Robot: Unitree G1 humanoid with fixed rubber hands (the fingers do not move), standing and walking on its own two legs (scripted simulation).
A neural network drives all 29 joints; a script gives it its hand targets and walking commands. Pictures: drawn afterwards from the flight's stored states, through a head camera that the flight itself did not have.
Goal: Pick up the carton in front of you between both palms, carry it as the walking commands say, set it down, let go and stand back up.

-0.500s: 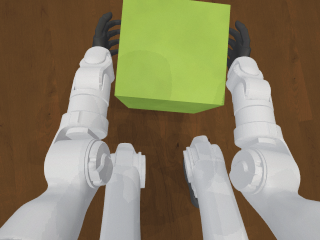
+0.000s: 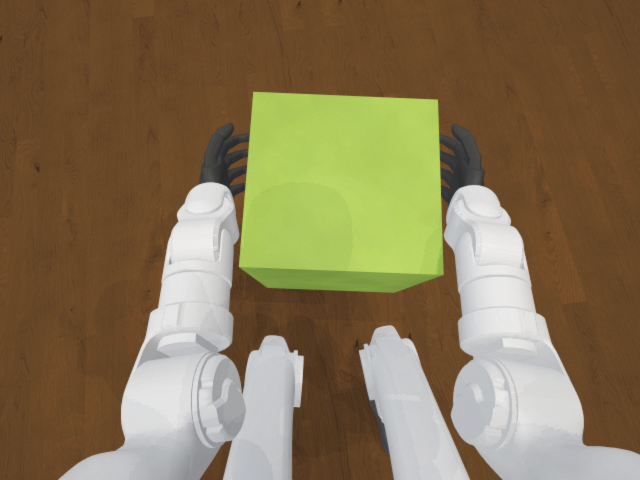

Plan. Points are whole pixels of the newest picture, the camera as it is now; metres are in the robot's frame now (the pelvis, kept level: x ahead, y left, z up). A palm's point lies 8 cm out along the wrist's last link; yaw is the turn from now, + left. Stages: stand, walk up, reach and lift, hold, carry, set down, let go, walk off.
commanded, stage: reach and lift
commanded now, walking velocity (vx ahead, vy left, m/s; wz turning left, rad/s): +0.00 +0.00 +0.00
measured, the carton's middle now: (336, 211) +0.45 -0.02 -0.12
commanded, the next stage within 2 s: hold in 1.96 s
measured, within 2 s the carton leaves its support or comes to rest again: neither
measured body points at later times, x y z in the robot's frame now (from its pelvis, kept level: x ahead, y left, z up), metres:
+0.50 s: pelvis +0.05 +0.00 +0.14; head +0.16 +0.00 +0.58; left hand +0.43 +0.14 +0.10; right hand +0.42 -0.17 +0.11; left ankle +0.09 +0.13 -0.51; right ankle +0.10 -0.13 -0.51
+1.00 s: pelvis +0.09 +0.00 +0.23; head +0.06 +0.00 +0.68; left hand +0.39 +0.15 +0.24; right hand +0.39 -0.16 +0.24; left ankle +0.09 +0.13 -0.51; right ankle +0.10 -0.13 -0.51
